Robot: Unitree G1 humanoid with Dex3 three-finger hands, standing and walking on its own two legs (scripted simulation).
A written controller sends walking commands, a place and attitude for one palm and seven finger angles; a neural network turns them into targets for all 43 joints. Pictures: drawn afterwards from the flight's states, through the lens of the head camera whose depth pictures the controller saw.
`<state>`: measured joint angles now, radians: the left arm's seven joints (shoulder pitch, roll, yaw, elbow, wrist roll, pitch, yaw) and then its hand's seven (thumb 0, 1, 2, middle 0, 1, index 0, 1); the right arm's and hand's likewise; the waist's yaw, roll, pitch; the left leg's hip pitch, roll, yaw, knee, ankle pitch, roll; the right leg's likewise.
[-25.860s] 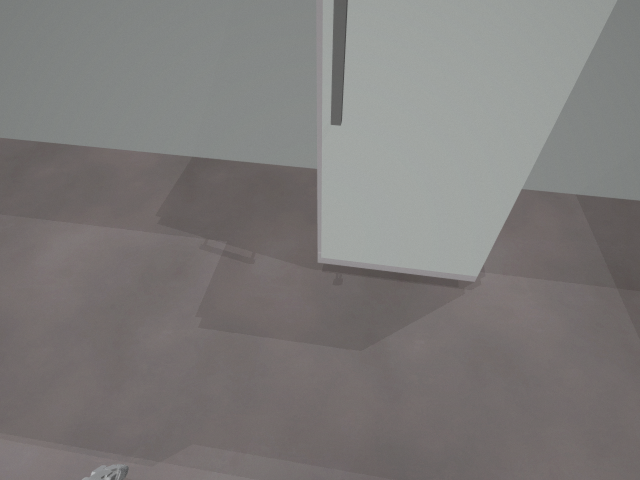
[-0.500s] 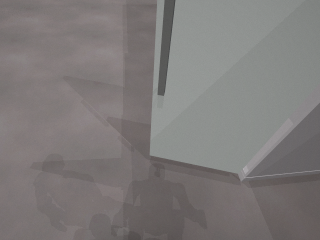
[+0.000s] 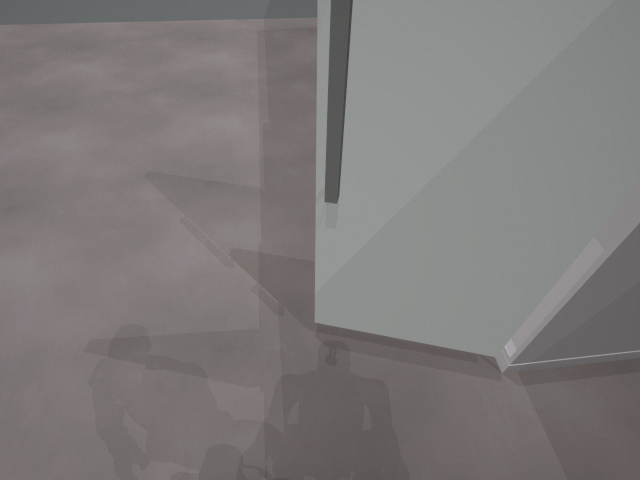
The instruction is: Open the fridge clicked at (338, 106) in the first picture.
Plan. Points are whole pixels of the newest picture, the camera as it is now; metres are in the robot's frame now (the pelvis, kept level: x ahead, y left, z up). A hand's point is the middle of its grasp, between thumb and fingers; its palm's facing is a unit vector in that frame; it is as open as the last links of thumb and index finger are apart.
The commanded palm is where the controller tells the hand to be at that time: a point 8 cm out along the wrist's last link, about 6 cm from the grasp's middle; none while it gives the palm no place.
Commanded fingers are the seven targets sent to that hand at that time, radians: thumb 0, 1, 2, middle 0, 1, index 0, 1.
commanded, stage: let the arm hang, fingers relaxed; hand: left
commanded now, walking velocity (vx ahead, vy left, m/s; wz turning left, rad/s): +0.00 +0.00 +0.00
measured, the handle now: (340, 77) +0.66 +0.01 +0.19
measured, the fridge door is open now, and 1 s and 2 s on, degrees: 72 72 72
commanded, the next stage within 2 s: look to check the result in 0.26 s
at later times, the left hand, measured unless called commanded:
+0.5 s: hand out of the picture +0.00 +0.17 -0.18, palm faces +0.01 -0.98 -0.18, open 7.4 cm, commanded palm none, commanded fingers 0.00 0.90 0.90 -0.20 -0.30 -0.20 -0.30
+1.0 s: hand out of the picture +0.03 +0.16 -0.18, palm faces +0.00 -0.98 -0.18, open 7.4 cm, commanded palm none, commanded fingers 0.00 0.90 0.90 -0.20 -0.30 -0.20 -0.30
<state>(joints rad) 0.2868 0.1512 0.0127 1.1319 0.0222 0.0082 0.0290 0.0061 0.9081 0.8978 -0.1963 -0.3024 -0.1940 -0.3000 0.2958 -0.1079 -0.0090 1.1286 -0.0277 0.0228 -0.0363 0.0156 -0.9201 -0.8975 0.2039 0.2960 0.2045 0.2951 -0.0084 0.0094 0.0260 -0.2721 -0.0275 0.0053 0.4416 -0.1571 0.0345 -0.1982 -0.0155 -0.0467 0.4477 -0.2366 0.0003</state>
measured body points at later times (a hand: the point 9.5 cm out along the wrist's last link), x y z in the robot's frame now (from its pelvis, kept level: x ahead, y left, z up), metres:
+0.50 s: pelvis +0.01 +0.00 +0.00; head +0.03 +0.00 +0.45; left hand +0.00 +0.22 -0.16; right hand +0.01 -0.23 -0.16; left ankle +0.05 +0.10 -0.74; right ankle +0.00 -0.12 -0.74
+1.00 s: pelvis +0.02 -0.01 +0.00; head +0.04 +0.00 +0.45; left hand +0.03 +0.21 -0.16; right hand +0.02 -0.23 -0.16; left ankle +0.05 +0.10 -0.74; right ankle +0.00 -0.12 -0.74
